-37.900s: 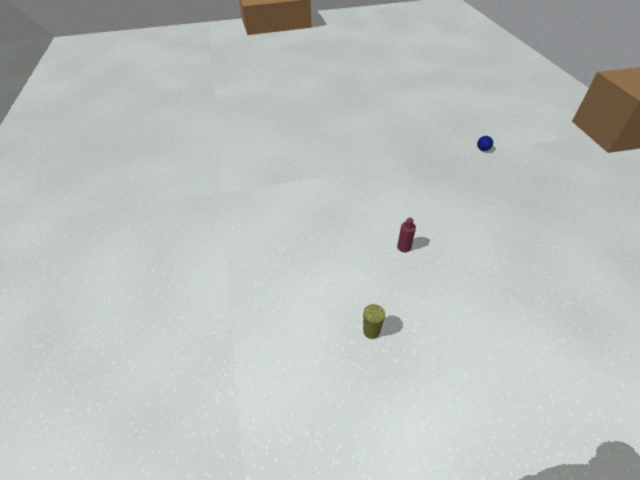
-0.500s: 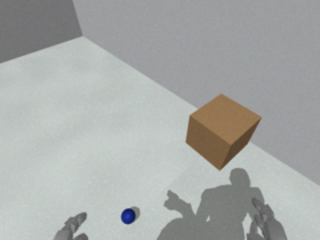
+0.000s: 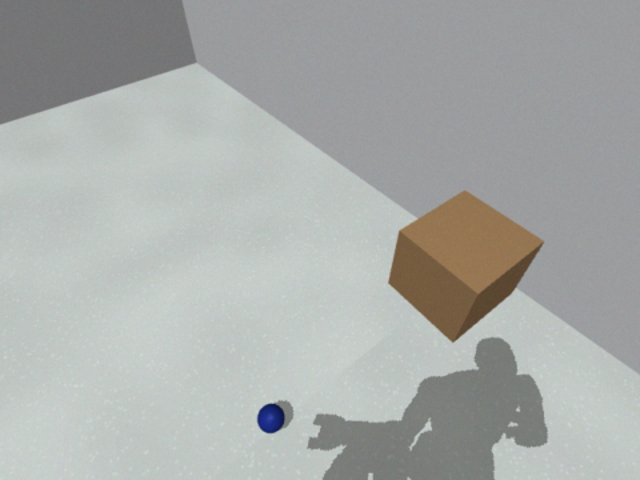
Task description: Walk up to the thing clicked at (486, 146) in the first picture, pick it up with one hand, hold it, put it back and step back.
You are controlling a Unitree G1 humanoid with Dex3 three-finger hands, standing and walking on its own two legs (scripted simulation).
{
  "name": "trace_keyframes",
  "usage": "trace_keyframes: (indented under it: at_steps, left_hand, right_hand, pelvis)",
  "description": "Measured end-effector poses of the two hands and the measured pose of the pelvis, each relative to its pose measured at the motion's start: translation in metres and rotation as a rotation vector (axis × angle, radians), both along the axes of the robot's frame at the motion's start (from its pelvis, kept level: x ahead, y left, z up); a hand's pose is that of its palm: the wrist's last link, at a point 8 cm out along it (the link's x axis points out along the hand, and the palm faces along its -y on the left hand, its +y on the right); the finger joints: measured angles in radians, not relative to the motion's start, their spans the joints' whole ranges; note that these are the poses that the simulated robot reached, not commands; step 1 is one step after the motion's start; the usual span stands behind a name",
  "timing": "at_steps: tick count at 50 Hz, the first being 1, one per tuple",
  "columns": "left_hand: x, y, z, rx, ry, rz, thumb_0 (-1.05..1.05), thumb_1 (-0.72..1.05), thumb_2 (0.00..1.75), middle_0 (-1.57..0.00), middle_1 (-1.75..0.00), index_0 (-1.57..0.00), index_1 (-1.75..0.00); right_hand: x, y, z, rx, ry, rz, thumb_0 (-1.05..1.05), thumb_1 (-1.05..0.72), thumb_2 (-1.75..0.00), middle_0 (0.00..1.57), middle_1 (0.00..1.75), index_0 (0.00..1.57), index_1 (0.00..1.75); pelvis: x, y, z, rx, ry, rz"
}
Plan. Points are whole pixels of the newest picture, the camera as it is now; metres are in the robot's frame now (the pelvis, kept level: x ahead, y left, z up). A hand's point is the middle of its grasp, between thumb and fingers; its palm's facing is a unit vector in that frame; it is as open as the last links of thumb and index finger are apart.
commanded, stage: stand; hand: left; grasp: from above
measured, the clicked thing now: (271, 418) +0.44 +0.17 -0.71
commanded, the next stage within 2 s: none
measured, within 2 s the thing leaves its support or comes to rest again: neither
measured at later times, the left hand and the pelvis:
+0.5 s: hand out of the picture +0.04 +0.23 -0.14, palm faces +0.04 -0.94 -0.33, open 7.4 cm; pelvis +0.00 +0.00 +0.03, yaw +1 degrees
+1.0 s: hand out of the picture +0.07 +0.22 -0.13, palm faces +0.03 -0.94 -0.33, open 7.4 cm; pelvis +0.01 -0.02 +0.03, yaw +0 degrees
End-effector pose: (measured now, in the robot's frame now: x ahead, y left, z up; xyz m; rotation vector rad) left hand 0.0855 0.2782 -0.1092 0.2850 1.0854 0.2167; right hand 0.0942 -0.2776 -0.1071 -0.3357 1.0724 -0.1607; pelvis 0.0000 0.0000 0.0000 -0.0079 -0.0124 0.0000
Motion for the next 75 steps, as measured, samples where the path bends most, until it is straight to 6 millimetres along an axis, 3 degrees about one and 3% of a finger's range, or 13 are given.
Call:
trace_keyframes:
  at_steps: [8, 16, 39, 57, 75]
  left_hand:
    - [-0.046, 0.000, -0.001, -0.021, 0.152, 0.064, 0.01, 0.90, 0.90, -0.20, -0.30, -0.20, -0.30]
    - [-0.060, -0.004, 0.004, -0.027, 0.197, 0.079, 0.00, 0.90, 0.90, -0.20, -0.30, -0.20, -0.30]
    - [-0.044, -0.007, 0.014, -0.007, 0.194, 0.068, 0.00, 0.90, 0.90, -0.20, -0.30, -0.20, -0.30]
    - [-0.016, -0.013, 0.017, -0.010, 0.162, 0.046, 0.00, 0.90, 0.90, -0.20, -0.30, -0.20, -0.30]
    - [-0.005, -0.010, 0.021, -0.002, 0.138, 0.036, 0.00, 0.90, 0.90, -0.20, -0.30, -0.20, -0.30]
  right_hand:
    - [-0.022, 0.006, 0.002, 0.022, 0.100, -0.046, 0.00, -0.90, -0.90, 0.20, 0.30, 0.20, 0.30]
    - [-0.029, 0.009, 0.003, 0.041, 0.129, -0.065, 0.00, -0.90, -0.90, 0.20, 0.30, 0.21, 0.30]
    - [-0.038, -0.017, 0.006, 0.028, 0.176, -0.079, 0.00, -0.90, -0.90, 0.20, 0.30, 0.20, 0.30]
    - [-0.021, -0.026, 0.010, 0.020, 0.162, -0.071, 0.00, -0.90, -0.90, 0.20, 0.30, 0.20, 0.30]
    - [-0.011, -0.032, 0.014, 0.011, 0.138, -0.069, 0.00, -0.90, -0.90, 0.20, 0.30, 0.20, 0.30]
  pelvis:
    - [0.003, 0.001, 0.016, -0.001, -0.039, 0.005]
    - [0.001, 0.000, 0.024, 0.002, -0.067, 0.009]
    - [0.002, -0.013, 0.030, 0.004, -0.067, 0.010]
    - [0.011, -0.020, 0.032, 0.004, -0.055, 0.006]
    - [0.014, -0.021, 0.032, 0.005, -0.053, 0.003]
